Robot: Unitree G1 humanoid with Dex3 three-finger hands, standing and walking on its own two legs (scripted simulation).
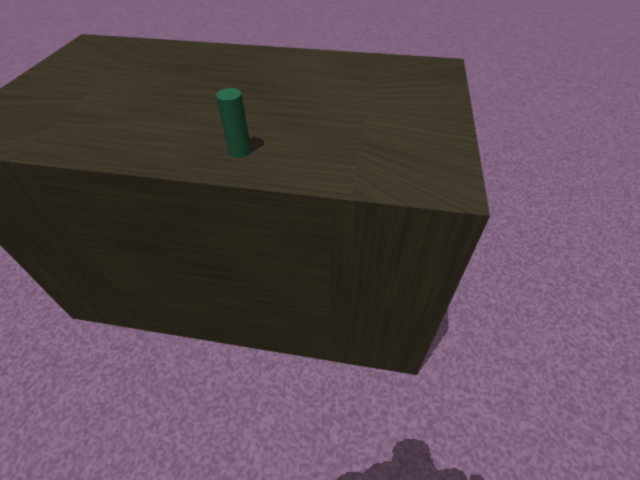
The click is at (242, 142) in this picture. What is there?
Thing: slim round
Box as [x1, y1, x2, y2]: [216, 88, 250, 157]
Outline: 225,88 218,91 216,97 228,150 232,156 245,156 250,152 250,146 241,94 238,89
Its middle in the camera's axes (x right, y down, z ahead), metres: -0.18 -0.24 +0.80
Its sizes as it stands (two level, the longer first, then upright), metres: 0.049 0.049 0.135
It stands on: a support 0.75 m high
